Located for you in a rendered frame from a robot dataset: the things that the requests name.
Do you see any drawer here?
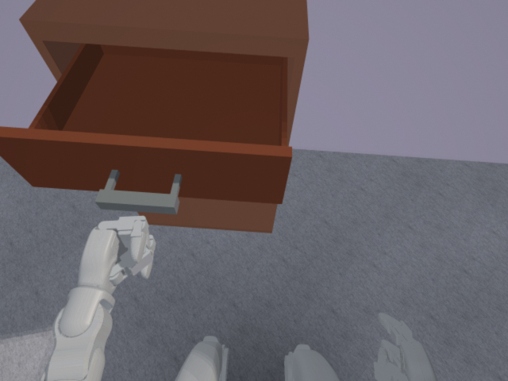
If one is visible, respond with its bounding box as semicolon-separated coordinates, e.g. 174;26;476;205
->
0;44;292;204

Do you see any right robot hand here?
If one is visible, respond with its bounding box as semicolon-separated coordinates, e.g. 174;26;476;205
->
374;313;437;381

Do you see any robot right thigh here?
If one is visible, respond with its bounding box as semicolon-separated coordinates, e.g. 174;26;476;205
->
284;349;340;381

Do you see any left robot forearm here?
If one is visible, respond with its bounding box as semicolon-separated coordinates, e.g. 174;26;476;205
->
40;286;115;381

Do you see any robot left thigh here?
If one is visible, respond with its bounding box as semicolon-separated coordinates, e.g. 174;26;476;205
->
175;341;229;381

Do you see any left robot hand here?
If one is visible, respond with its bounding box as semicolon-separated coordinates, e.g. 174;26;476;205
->
78;216;156;295

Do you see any handle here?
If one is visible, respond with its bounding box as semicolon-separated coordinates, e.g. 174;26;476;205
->
95;170;182;214

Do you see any robot thigh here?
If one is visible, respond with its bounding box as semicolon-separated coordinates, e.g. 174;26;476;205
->
175;341;229;381
284;349;340;381

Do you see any cabinet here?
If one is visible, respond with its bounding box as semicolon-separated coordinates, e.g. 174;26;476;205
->
19;0;309;233

